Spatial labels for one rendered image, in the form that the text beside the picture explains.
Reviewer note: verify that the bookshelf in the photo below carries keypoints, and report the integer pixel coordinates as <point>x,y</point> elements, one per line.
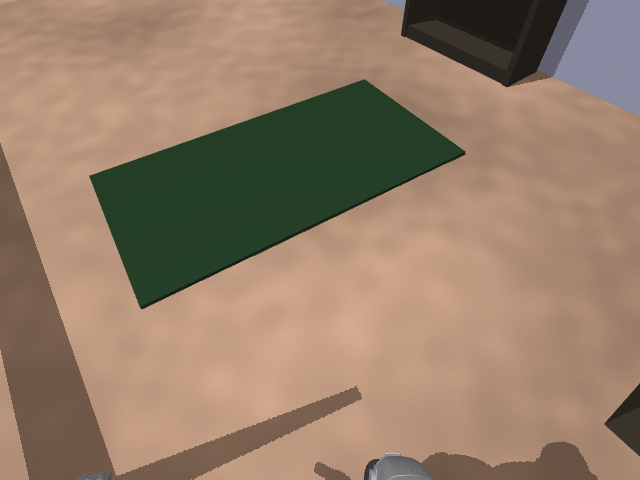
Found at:
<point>504,40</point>

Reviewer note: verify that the right robot foot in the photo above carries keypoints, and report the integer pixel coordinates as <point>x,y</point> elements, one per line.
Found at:
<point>370,465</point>

